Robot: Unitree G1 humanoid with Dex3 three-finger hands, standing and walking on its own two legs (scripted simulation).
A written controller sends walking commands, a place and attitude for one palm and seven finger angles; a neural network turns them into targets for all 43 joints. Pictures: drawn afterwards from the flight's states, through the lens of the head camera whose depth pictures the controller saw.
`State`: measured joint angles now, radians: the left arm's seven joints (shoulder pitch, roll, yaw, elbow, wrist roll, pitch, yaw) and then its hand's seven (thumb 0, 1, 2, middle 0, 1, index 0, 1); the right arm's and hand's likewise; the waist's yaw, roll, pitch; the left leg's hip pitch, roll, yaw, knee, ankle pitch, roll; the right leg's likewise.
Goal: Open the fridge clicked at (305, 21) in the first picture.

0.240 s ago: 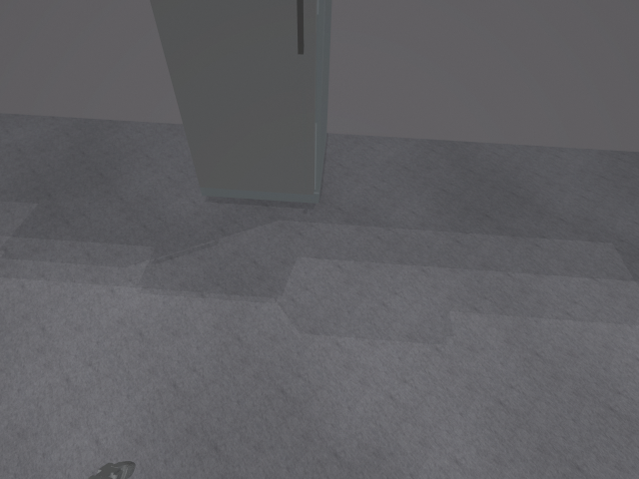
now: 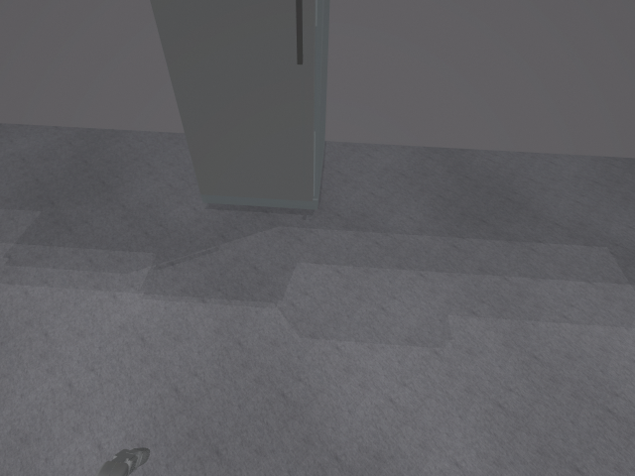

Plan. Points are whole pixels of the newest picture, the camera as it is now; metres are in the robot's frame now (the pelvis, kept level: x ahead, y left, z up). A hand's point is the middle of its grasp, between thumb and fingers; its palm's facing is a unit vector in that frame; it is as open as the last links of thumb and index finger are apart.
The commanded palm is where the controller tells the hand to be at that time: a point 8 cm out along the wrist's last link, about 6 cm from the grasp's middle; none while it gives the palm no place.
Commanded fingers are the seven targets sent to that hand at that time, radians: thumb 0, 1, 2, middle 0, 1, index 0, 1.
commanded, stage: stand and wait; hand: right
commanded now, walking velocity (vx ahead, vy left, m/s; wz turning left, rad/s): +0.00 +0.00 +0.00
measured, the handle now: out of the picture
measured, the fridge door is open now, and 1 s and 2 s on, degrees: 0 0 0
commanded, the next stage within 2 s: look at it before walking up in 0.62 s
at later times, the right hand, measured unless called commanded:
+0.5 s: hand out of the picture +0.05 -0.24 -0.15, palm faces -0.03 +0.94 -0.33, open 7.4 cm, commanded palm none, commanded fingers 0.00 -0.90 -0.90 0.20 0.30 0.20 0.30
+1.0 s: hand out of the picture +0.07 -0.24 -0.15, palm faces -0.03 +0.95 -0.32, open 7.4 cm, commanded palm none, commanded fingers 0.00 -0.90 -0.90 0.20 0.30 0.20 0.30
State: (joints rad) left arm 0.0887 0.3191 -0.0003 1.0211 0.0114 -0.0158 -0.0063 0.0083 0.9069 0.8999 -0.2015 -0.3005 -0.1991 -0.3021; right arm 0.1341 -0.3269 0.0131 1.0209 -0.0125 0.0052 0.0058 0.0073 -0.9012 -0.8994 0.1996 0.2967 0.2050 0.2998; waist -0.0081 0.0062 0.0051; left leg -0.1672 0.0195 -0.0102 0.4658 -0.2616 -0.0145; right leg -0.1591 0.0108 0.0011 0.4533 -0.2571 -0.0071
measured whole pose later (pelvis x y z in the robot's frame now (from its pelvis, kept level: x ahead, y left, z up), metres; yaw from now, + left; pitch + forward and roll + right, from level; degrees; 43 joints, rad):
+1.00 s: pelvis -0.01 +0.01 +0.00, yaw +0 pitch -2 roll +0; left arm 0.11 0.33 0.00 1.11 0.00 -0.02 -0.01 0.01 0.91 0.90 -0.20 -0.30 -0.20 -0.30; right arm 0.14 -0.34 0.01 1.08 -0.01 0.00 0.01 0.01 -0.90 -0.90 0.20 0.30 0.20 0.30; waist 0.00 0.01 0.03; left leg -0.15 0.01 -0.01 0.39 -0.21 0.00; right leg -0.14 0.00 0.00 0.38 -0.21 0.01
